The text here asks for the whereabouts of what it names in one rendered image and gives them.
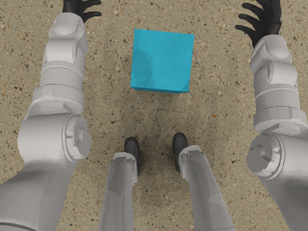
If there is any robot left hand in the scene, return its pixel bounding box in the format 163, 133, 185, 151
63, 0, 102, 23

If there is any robot right thigh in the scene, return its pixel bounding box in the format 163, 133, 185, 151
179, 150, 236, 231

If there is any left robot upper arm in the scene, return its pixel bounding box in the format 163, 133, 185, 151
0, 113, 92, 231

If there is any robot right hand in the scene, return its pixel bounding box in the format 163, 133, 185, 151
235, 0, 282, 48

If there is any robot left foot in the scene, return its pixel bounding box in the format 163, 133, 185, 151
124, 137, 141, 176

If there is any right robot forearm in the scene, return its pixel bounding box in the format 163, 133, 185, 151
249, 35, 308, 140

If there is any right robot upper arm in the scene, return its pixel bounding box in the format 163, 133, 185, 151
245, 132, 308, 231

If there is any carton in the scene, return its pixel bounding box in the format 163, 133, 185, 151
130, 29, 194, 93

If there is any left robot forearm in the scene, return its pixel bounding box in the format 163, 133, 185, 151
17, 12, 89, 157

